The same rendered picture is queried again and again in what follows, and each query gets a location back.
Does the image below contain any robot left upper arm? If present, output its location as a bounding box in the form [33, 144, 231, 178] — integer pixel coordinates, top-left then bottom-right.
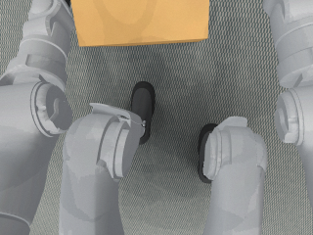
[0, 81, 72, 235]

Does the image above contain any robot left forearm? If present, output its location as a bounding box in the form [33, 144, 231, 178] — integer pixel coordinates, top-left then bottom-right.
[0, 0, 74, 93]

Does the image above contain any robot right forearm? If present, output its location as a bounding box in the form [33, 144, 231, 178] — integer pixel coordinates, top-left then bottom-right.
[262, 0, 313, 89]

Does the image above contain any robot right upper arm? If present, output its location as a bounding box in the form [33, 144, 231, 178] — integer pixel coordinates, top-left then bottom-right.
[274, 84, 313, 211]

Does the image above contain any carton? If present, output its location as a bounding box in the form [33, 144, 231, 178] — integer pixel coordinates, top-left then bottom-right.
[70, 0, 209, 47]

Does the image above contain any robot left foot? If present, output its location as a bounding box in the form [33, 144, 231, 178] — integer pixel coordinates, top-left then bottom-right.
[131, 81, 156, 145]

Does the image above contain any left robot shin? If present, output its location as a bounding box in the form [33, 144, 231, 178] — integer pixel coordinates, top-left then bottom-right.
[63, 103, 146, 161]

